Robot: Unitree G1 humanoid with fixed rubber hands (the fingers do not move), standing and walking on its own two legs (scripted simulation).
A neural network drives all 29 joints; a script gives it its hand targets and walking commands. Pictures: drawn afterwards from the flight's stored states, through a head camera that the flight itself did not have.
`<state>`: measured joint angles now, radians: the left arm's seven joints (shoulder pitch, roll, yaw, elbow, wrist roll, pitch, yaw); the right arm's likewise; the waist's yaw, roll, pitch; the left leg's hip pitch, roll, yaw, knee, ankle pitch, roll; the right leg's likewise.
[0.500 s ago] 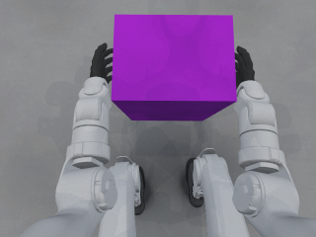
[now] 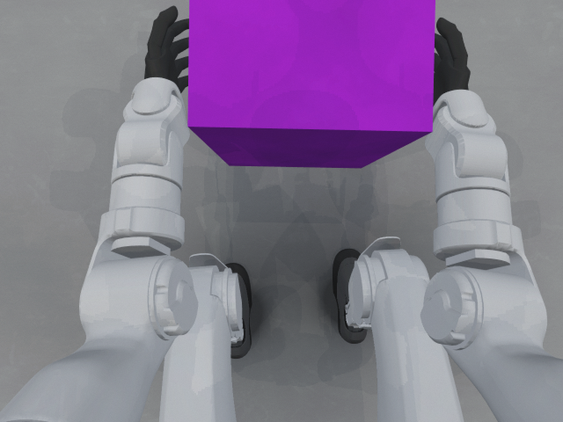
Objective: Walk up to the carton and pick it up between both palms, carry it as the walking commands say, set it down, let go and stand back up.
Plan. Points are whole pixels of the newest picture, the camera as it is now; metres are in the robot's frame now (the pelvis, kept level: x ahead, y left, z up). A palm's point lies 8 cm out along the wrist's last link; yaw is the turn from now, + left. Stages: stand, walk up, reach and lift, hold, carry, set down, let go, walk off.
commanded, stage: set down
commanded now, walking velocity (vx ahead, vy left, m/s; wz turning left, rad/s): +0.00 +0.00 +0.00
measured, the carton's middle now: (301, 89) +0.53 -0.04 -0.19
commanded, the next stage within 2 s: none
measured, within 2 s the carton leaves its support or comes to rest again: neither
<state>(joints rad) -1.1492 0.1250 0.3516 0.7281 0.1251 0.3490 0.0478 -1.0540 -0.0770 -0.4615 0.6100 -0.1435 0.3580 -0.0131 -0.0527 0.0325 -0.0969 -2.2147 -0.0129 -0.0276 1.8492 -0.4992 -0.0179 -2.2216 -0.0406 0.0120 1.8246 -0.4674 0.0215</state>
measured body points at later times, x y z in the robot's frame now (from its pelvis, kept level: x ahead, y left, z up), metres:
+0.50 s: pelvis +0.00 +0.00 -0.05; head +0.35 -0.01 +0.22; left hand +0.56 +0.13 -0.21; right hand +0.52 -0.21 -0.21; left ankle +0.11 +0.12 -0.42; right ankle +0.12 -0.13 -0.42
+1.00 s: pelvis +0.00 +0.00 -0.07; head +0.35 -0.01 +0.21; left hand +0.56 +0.12 -0.23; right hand +0.52 -0.21 -0.22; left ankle +0.11 +0.12 -0.42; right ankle +0.12 -0.13 -0.42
